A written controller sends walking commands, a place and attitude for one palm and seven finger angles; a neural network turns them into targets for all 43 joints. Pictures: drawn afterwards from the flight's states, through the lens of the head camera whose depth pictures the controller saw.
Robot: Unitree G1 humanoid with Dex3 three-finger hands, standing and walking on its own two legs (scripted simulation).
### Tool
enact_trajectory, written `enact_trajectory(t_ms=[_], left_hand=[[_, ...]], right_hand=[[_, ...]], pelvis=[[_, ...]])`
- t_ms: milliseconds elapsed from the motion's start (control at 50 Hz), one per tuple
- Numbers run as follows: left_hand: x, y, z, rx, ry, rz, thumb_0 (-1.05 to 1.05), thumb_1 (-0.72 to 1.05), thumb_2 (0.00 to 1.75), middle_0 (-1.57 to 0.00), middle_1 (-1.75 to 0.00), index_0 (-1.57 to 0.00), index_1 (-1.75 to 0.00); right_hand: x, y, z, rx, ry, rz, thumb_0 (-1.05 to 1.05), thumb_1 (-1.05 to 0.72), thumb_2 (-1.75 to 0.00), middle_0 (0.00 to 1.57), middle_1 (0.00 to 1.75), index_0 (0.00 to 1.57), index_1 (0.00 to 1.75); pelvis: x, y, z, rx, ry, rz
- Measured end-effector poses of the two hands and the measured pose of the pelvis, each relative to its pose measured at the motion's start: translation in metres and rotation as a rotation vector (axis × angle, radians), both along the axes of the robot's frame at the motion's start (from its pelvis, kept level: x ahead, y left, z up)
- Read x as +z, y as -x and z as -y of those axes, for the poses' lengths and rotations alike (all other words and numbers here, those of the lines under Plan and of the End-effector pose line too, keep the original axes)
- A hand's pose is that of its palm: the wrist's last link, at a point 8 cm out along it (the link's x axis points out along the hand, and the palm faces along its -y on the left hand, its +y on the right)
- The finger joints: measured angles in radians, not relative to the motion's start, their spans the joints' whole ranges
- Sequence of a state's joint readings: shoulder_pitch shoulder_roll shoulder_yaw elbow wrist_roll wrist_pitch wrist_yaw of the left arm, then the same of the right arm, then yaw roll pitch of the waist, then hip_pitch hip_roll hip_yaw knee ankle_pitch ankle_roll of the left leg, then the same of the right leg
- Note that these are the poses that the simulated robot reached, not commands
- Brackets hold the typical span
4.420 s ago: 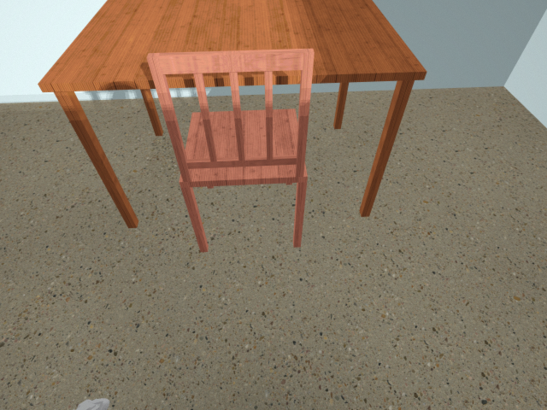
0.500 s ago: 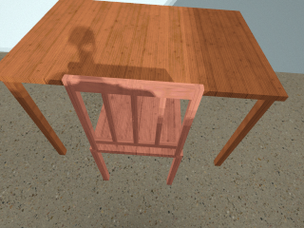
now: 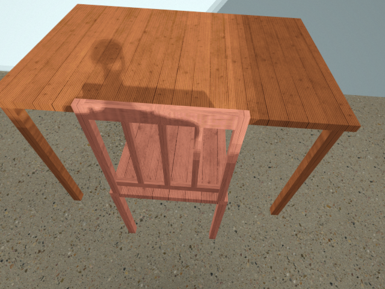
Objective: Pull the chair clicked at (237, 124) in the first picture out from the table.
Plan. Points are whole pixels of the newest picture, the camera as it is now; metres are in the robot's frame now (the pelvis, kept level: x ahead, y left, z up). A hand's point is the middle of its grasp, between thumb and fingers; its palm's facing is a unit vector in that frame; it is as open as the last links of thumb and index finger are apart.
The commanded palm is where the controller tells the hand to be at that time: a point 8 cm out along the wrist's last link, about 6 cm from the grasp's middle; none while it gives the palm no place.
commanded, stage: come to a stop and stand still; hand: left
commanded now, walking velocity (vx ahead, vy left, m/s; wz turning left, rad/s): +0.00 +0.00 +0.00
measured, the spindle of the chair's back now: (165, 157) +0.48 +0.11 -0.10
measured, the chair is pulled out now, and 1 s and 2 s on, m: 0.00 0.00 0.00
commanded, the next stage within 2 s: look again from close up in 0.26 s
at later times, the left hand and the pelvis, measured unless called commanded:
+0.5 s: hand out of the picture +0.00 +0.17 -0.18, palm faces +0.01 -0.98 -0.19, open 7.4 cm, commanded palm none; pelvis +0.01 +0.01 -0.01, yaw -1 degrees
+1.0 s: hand out of the picture -0.04 +0.21 -0.18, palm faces +0.02 -0.98 -0.20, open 7.4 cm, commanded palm none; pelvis -0.02 +0.03 +0.00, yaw +0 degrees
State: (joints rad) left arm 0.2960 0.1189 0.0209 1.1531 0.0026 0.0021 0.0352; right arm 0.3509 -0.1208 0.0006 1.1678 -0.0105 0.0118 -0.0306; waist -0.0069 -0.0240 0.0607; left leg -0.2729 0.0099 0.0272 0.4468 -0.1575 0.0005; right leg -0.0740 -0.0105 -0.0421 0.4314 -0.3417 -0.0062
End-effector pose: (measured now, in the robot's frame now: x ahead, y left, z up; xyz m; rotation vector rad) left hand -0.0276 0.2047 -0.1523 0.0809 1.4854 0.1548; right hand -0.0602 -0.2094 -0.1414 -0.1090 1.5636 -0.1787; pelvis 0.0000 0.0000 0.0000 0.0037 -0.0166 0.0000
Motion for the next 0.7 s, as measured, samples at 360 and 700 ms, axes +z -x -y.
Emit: enact_trajectory(t_ms=[360, 700], left_hand=[[0.006, -0.021, -0.009, -0.015, -0.034, 0.033, 0.0, 0.91, 0.89, -0.2, -0.29, -0.19, -0.3], [-0.003, -0.023, -0.034, -0.06, -0.043, 0.17, 0.0, 0.91, 0.89, -0.2, -0.29, -0.2, -0.3]], right_hand=[[-0.003, -0.075, 0.012, 0.045, 0.019, 0.161, 0.02, -0.93, -0.9, 0.2, 0.3, 0.2, 0.3], [0.003, -0.096, 0.004, 0.091, 0.044, 0.335, 0.01, -0.91, -0.9, 0.2, 0.3, 0.2, 0.3]], pelvis=[[0.002, -0.014, -0.001, -0.004, -0.01, 0.001], [-0.008, 0.012, -0.017, 0.001, 0.023, 0.028]])
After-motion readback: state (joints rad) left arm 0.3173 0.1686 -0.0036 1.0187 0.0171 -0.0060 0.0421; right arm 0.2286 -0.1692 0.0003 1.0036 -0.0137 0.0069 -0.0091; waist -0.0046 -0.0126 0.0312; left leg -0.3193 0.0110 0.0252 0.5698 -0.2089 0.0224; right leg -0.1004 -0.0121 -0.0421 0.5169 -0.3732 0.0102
